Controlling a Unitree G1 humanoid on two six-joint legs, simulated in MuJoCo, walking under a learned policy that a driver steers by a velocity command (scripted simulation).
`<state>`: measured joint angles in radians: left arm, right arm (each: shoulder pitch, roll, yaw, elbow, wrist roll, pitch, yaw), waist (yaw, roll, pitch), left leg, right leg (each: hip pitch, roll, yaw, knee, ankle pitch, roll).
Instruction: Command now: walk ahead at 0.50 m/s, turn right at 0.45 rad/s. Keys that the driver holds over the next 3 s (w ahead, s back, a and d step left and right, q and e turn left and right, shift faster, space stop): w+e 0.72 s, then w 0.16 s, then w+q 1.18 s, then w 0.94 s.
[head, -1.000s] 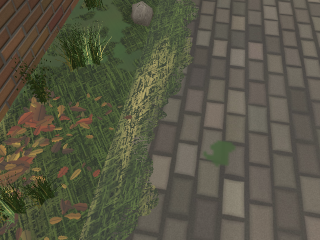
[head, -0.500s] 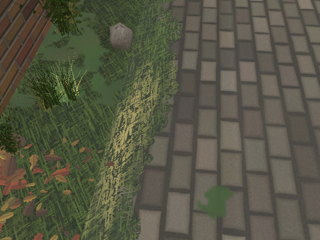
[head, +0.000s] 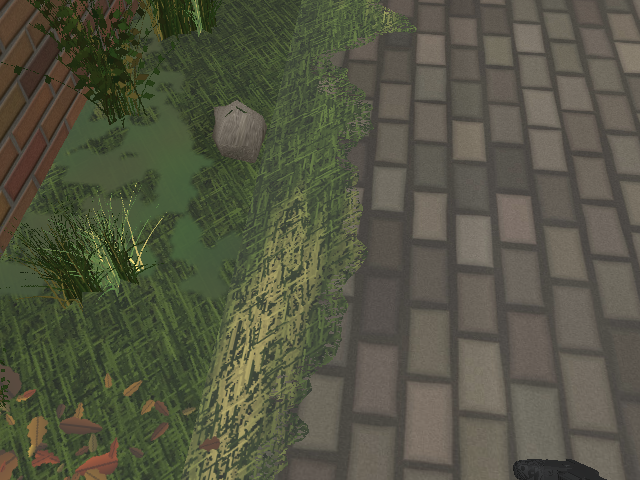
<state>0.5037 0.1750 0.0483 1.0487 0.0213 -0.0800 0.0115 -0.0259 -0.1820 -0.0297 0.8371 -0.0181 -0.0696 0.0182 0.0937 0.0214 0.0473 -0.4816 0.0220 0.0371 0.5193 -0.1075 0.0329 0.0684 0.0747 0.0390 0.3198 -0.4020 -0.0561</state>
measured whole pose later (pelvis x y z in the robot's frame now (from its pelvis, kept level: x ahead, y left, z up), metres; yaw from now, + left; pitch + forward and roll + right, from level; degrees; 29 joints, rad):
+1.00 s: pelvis +0.48 -0.14 +0.01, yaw -29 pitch +1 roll -1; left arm 0.42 0.24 0.05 0.91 0.01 -0.07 0.00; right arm 0.10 -0.24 -0.04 0.78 -0.03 -0.01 0.04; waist 0.06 0.05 0.03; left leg -0.65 0.09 0.04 0.71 -0.01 0.00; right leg 0.08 0.14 0.06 0.17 -0.26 -0.12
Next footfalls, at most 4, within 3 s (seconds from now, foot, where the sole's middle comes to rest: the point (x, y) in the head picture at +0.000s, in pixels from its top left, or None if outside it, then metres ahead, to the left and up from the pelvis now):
0.02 left None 0.17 0.11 -0.76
0.56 right None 0.39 -0.15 -0.76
1.12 left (439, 354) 0.75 -0.17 -0.76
1.66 right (540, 279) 0.98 -0.42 -0.76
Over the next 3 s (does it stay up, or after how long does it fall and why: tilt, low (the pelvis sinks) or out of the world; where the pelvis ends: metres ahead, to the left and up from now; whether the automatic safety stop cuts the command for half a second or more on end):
stays up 1.53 -0.23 0.02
